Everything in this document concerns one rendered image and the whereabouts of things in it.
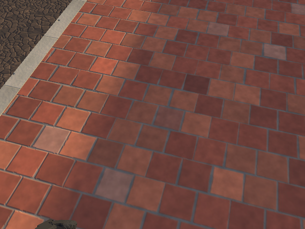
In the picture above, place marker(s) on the robot left hand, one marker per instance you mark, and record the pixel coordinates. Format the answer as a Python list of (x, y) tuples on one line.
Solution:
[(57, 224)]

